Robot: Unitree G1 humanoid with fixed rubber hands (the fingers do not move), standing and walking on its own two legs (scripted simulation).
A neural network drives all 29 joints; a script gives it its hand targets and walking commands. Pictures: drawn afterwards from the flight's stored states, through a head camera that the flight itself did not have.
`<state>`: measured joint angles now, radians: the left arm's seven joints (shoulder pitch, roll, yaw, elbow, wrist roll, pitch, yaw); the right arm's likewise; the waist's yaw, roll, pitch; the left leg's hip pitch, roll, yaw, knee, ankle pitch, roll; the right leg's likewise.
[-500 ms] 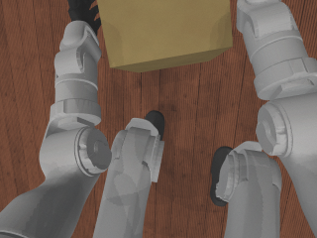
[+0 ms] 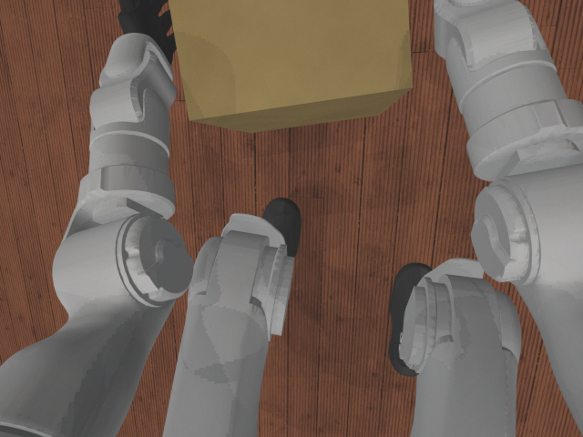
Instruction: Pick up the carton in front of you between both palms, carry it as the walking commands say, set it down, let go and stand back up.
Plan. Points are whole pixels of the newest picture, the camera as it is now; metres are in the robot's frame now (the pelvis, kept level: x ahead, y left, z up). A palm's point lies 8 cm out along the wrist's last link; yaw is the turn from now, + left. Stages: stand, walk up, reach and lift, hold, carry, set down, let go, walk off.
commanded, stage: set down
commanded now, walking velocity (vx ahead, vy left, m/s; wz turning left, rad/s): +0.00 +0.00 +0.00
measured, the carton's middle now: (297, 33) +0.53 +0.13 -0.25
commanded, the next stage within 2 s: let go in 1.76 s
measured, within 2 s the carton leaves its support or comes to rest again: rests again in 0.34 s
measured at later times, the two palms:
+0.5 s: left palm (149, 53) +0.48 +0.28 -0.18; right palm out of the picture +0.57 -0.02 -0.20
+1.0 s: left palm (90, 35) +0.48 +0.30 -0.11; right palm out of the picture +0.61 -0.04 -0.11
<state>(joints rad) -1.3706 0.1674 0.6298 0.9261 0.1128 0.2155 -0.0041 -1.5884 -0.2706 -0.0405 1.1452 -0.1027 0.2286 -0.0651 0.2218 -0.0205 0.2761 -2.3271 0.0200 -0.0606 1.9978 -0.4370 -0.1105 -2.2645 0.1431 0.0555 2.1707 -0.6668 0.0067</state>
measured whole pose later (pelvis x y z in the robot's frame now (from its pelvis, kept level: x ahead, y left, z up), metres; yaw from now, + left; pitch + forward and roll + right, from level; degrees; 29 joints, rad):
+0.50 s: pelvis +0.00 +0.01 +0.00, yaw +1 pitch +41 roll +6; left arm -1.40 0.21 0.65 1.06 0.09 0.12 -0.02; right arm -1.62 -0.29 -0.03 1.14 -0.14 0.17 0.00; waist 0.20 0.02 0.37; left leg -2.29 0.01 -0.03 2.02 -0.44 -0.10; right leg -2.22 0.13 0.09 2.20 -0.69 0.03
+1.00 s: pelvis -0.01 +0.01 +0.03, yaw +1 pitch +42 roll +3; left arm -1.31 0.20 0.42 0.85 -0.15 0.12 0.14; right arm -1.63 -0.46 0.12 1.09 0.08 0.22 -0.05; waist 0.22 -0.02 0.28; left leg -2.25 -0.01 -0.04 1.91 -0.39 -0.07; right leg -2.16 0.09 0.07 2.08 -0.66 0.04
